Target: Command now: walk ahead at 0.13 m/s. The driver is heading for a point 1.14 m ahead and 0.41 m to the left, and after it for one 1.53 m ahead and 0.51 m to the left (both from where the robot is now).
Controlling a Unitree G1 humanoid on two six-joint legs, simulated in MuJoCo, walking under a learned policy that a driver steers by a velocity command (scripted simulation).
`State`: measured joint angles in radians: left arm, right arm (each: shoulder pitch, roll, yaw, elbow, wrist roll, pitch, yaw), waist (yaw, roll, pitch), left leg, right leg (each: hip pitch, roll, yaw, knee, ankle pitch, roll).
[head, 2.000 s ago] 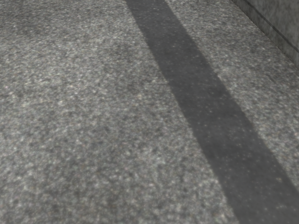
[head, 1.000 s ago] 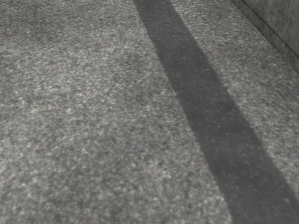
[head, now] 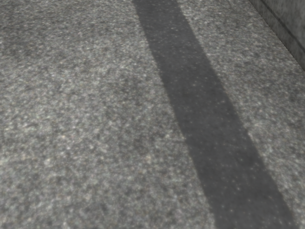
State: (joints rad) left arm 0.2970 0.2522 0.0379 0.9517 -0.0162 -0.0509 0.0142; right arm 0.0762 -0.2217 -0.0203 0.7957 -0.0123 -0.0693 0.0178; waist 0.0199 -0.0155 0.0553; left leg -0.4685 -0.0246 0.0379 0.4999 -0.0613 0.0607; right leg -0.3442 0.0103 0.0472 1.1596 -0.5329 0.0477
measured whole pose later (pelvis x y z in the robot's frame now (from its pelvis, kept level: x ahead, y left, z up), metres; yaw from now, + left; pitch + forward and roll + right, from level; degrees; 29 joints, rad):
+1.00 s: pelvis +0.23 +0.01 +0.02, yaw +1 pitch +1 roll +0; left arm 0.11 0.25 0.08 0.95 -0.02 -0.09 0.00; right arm 0.42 -0.18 -0.02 1.08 0.00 -0.09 0.00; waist -0.06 -0.02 -0.01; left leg -0.01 -0.04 0.04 0.24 -0.26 0.07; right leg -0.63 -0.09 -0.01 0.94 -0.14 -0.03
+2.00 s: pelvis +0.73 +0.13 +0.02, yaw +32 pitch +2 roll -1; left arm 0.08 0.30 0.07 0.82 0.00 -0.11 0.00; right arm 0.31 -0.25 -0.08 0.80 0.01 -0.06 0.01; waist -0.04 -0.03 0.04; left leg -0.23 -0.09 -0.03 0.37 -0.17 0.10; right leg -0.62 -0.11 0.05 1.02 -0.25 0.02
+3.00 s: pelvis +1.14 +0.47 +0.02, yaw +38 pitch +1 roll +2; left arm 0.21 0.32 0.07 0.81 -0.03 -0.03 -0.01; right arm 0.30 -0.26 -0.07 0.78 -0.02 -0.09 0.01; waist -0.03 -0.06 0.01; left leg -0.15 0.00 0.14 0.32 -0.19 0.03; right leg -0.66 -0.10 0.05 1.09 -0.22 0.01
